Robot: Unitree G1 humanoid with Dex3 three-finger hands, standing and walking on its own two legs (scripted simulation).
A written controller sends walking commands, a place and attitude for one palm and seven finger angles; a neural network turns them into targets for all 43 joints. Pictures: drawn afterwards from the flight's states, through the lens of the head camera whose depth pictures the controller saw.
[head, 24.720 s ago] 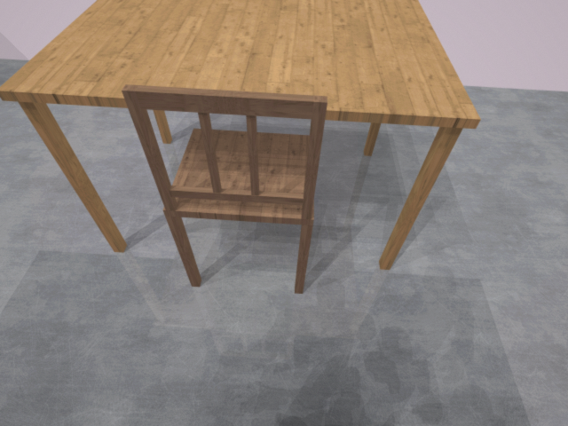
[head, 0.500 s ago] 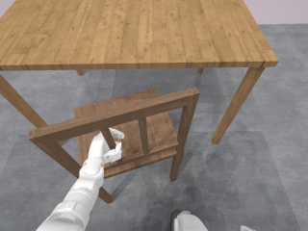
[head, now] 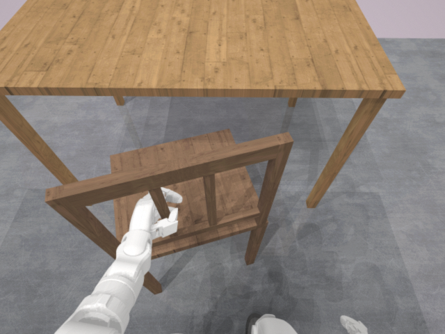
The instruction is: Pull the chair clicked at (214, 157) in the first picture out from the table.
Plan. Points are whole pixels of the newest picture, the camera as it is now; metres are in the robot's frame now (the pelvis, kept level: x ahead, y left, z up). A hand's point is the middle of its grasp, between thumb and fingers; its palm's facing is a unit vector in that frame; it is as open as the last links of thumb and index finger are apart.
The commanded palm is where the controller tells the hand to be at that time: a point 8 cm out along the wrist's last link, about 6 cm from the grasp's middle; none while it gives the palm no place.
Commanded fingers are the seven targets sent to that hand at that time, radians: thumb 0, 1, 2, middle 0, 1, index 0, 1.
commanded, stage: step backward, pulling the chair out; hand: left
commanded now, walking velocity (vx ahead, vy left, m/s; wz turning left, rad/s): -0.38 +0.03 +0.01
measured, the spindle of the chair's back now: (165, 213) +0.36 +0.14 -0.08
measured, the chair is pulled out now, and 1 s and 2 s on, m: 0.21 0.23 0.26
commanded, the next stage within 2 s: none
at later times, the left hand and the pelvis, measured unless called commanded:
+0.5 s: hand (172, 228) +0.32 +0.11 -0.06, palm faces +0.00 -0.98 -0.18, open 5.2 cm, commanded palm +0.31 +0.17 -0.06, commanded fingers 0.00 0.90 0.90 -0.50 -1.45 -0.50 -1.45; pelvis -0.02 +0.00 +0.00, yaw -1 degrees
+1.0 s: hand (172, 228) +0.32 +0.11 -0.06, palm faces +0.01 -0.98 -0.19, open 5.2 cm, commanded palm +0.30 +0.17 -0.06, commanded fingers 0.00 0.90 0.90 -0.50 -1.45 -0.50 -1.45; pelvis -0.02 +0.00 +0.00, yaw +1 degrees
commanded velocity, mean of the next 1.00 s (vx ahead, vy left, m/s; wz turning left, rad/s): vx -0.38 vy -0.01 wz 0.02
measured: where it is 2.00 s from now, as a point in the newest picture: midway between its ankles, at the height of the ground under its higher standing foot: outside the picture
